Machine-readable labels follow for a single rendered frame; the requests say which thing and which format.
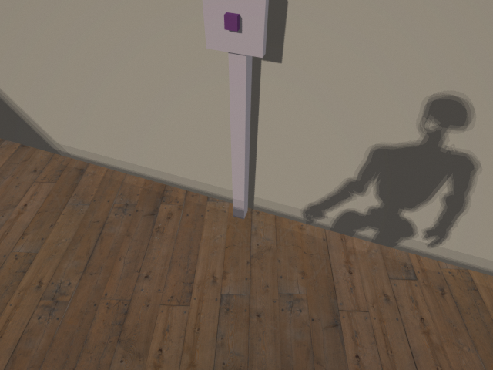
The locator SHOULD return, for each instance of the button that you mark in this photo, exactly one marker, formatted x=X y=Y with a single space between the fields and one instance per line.
x=232 y=21

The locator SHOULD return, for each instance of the panel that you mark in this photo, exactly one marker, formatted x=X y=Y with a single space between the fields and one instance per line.
x=250 y=40

